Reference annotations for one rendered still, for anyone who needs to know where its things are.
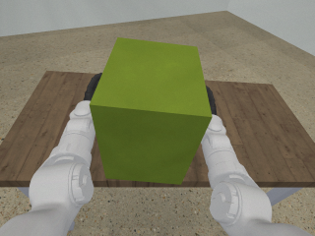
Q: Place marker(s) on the table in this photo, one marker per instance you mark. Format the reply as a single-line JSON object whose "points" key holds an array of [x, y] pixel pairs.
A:
{"points": [[267, 138]]}

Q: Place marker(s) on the robot left forearm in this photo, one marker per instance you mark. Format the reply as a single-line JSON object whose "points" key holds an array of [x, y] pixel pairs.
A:
{"points": [[77, 140]]}

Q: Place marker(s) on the robot right forearm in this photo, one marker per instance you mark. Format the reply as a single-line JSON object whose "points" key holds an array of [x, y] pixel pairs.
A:
{"points": [[220, 157]]}

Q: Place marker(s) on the carton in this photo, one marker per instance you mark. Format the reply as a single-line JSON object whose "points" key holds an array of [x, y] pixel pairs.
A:
{"points": [[150, 111]]}

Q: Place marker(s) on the robot left hand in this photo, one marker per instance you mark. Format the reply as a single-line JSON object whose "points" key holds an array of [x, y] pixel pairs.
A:
{"points": [[91, 87]]}

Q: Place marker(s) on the robot right hand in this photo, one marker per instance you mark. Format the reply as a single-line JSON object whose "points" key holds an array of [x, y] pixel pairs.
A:
{"points": [[212, 101]]}

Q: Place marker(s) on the right robot upper arm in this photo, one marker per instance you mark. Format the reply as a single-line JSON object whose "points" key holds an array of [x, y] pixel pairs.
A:
{"points": [[244, 210]]}

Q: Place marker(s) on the left robot upper arm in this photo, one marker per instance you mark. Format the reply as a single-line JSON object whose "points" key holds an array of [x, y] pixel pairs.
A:
{"points": [[57, 194]]}

